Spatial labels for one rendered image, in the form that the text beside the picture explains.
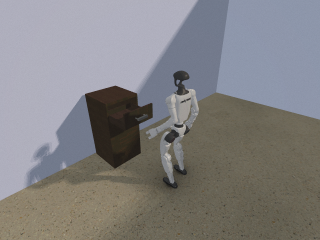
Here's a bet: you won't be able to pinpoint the handle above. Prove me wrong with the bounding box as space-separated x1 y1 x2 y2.
135 114 148 121

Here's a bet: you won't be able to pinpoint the robot left foot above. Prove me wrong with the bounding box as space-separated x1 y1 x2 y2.
163 177 178 189

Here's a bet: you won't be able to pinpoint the drawer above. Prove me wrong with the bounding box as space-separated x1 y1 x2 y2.
108 102 153 131

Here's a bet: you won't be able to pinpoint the robot left shin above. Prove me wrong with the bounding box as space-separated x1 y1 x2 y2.
161 156 174 183

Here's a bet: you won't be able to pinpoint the right robot forearm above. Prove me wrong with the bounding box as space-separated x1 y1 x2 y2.
187 111 199 125

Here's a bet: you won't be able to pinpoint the right robot upper arm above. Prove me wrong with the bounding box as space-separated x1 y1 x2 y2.
187 89 199 114

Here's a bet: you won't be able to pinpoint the cabinet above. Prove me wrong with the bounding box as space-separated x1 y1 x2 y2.
85 85 141 168

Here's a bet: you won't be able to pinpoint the left robot upper arm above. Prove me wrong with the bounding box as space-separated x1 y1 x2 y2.
165 94 178 125

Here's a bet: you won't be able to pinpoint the robot right hand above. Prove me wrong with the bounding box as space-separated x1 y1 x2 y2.
185 121 192 129

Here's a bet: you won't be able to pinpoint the left robot forearm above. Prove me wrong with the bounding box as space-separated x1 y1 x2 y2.
155 118 174 134

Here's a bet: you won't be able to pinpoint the robot left hand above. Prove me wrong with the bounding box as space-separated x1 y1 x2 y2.
146 128 158 139

